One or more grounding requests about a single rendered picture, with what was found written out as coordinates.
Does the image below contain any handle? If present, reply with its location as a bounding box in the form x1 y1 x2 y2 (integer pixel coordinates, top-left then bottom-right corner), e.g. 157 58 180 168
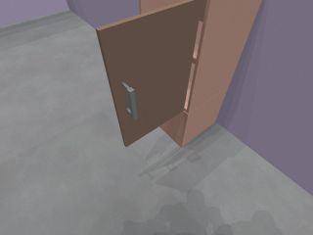
121 82 138 120

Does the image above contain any cupboard door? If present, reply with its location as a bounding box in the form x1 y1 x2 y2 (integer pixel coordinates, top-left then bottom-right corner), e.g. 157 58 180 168
95 0 202 147

